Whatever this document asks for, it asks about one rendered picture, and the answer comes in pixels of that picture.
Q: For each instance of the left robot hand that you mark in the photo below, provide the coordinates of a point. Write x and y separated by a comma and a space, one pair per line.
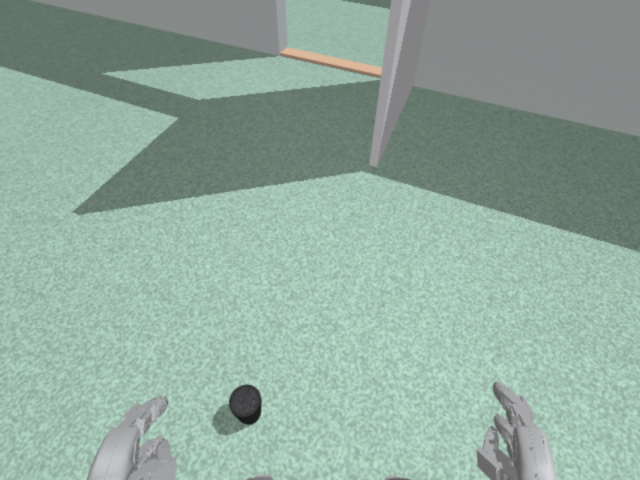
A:
120, 456

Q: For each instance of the right robot hand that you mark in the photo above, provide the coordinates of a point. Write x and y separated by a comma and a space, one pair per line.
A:
527, 445

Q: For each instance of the cup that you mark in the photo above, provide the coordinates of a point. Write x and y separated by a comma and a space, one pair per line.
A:
245, 404

